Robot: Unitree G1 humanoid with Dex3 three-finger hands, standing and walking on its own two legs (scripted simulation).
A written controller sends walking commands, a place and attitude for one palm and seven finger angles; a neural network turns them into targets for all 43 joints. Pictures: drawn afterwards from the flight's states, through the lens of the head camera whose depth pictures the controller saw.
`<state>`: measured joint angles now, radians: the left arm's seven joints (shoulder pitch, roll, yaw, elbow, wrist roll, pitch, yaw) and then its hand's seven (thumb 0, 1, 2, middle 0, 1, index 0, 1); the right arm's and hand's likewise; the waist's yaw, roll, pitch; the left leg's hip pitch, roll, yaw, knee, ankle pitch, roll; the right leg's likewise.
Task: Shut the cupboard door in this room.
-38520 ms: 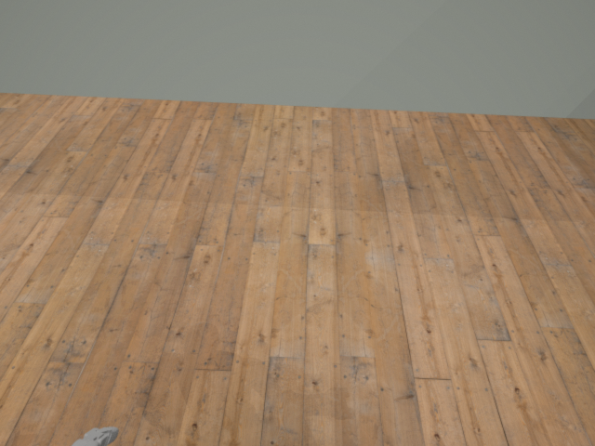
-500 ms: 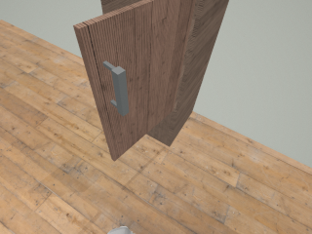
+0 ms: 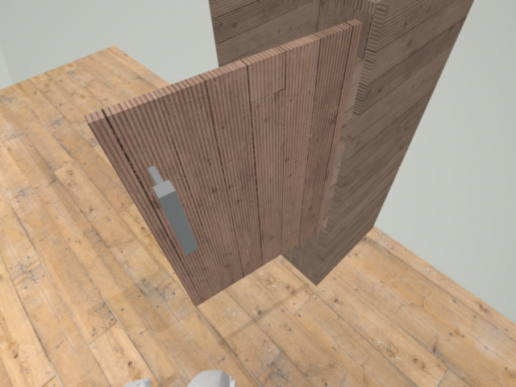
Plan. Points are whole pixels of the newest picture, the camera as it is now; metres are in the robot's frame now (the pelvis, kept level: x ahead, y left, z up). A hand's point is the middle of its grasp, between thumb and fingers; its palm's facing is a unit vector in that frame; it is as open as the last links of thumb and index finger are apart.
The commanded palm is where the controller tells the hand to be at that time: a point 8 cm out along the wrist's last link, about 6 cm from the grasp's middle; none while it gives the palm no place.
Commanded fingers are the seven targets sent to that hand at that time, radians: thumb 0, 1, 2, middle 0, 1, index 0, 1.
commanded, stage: shuffle to correct the standing spot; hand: left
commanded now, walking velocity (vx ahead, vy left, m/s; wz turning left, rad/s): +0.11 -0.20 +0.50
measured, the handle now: (172, 212) +0.35 +0.14 +0.09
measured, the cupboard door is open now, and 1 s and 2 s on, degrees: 79 79 79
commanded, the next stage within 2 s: come to a stop and stand still in 1.02 s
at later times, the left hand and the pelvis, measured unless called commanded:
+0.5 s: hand out of the picture +0.05 +0.13 -0.17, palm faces +0.31 -0.93 -0.19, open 7.4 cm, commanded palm none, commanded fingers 0.00 0.90 0.90 -0.20 -0.30 -0.20 -0.30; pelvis +0.08 -0.06 +0.01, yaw +15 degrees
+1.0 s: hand out of the picture +0.12 -0.02 -0.16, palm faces +0.45 -0.86 -0.22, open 7.4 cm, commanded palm none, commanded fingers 0.00 0.90 0.90 -0.20 -0.30 -0.20 -0.30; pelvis +0.12 -0.21 +0.00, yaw +28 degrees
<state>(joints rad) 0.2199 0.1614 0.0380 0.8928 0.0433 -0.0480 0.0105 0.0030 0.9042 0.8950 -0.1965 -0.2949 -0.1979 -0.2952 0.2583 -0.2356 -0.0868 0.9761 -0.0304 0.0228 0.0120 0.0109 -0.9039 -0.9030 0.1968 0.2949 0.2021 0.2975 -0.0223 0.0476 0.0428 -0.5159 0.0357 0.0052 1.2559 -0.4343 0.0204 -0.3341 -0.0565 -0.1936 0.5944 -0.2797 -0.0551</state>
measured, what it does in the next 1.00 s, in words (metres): steps to the right, turning left: left foot, then right foot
